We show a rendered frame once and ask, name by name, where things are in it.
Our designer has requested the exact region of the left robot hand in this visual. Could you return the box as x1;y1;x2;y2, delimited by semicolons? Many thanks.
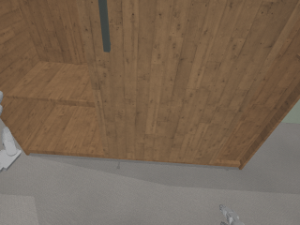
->
0;91;22;172

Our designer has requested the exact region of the right robot hand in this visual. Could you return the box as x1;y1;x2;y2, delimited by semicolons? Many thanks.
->
219;204;245;225

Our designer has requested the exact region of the wardrobe door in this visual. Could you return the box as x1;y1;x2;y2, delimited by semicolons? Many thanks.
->
216;16;300;161
76;0;300;165

